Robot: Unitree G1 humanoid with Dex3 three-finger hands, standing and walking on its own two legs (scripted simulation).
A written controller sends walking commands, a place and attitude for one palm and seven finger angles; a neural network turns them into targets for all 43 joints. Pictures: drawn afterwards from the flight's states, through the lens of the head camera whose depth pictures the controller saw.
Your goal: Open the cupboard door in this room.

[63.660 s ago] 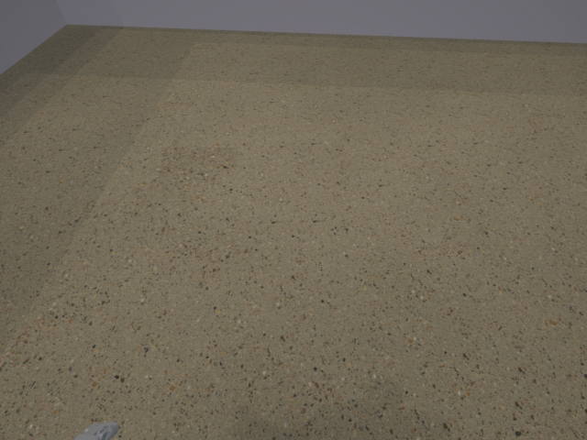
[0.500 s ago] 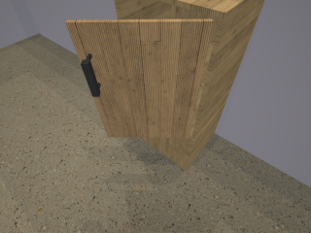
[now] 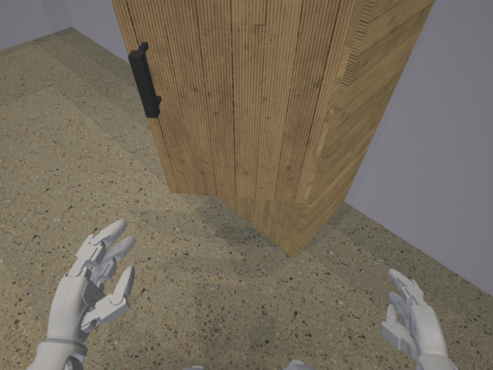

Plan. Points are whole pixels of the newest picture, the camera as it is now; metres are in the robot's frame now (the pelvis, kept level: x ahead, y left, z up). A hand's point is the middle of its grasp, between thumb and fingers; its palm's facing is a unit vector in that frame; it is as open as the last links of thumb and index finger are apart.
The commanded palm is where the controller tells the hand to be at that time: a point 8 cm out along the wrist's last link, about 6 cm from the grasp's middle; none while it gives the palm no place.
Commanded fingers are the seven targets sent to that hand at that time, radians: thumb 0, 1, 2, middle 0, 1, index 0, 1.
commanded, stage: raise the hand with hooked fingers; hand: left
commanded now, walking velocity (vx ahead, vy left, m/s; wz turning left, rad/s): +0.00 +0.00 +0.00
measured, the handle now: (148, 81) +0.63 +0.25 +0.13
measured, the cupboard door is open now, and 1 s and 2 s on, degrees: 38 38 38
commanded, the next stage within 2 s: move the hooked fingers beside the handle in 1.78 s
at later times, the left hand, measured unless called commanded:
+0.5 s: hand (84, 282) +0.23 +0.25 +0.06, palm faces +0.00 -1.00 -0.05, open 11.0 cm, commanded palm +0.19 +0.30 +0.07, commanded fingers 0.00 -0.08 0.48 -0.27 -0.93 -0.27 -0.93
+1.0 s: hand (48, 237) +0.26 +0.29 +0.11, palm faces +0.04 -1.00 -0.05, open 13.7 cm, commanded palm +0.24 +0.34 +0.12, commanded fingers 0.00 -0.50 0.30 -0.30 -1.20 -0.30 -1.20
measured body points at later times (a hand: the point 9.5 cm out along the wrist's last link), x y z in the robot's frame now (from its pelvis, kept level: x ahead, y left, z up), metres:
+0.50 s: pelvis -0.01 +0.02 +0.00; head +0.03 +0.02 +0.45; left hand +0.22 +0.30 +0.06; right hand +0.14 -0.20 -0.09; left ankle -0.01 +0.13 -0.69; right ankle +0.04 -0.10 -0.69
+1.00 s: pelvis +0.01 +0.03 +0.02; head +0.03 +0.03 +0.47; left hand +0.26 +0.34 +0.12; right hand +0.20 -0.20 -0.04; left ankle -0.01 +0.13 -0.69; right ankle +0.04 -0.10 -0.69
